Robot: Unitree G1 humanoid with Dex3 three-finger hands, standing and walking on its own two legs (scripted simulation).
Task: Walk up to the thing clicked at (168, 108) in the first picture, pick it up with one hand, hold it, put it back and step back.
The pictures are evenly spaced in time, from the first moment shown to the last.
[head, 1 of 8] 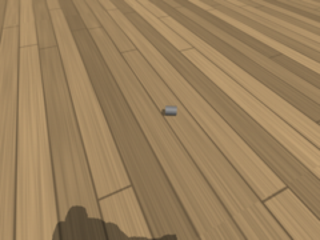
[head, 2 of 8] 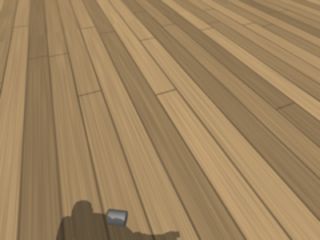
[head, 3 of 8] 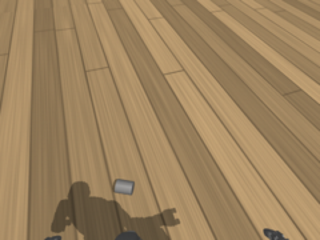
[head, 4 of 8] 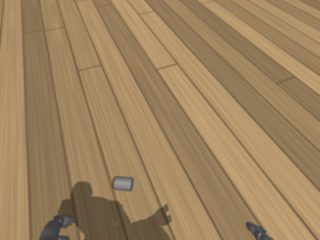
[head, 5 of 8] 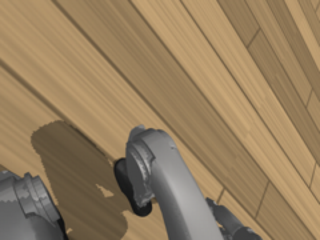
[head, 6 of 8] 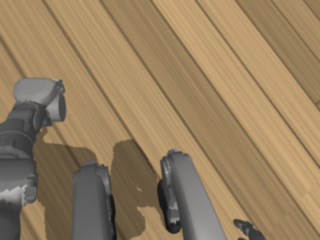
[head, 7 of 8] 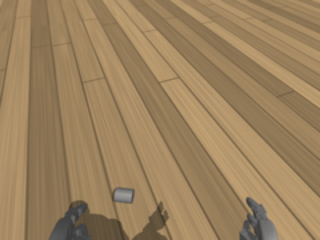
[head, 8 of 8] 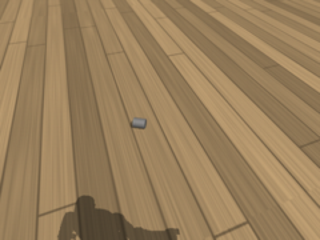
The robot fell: no
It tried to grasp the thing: yes
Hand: left
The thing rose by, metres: 0.66
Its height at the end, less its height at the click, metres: +0.00
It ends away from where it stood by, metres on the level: 0.01
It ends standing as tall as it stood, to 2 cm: yes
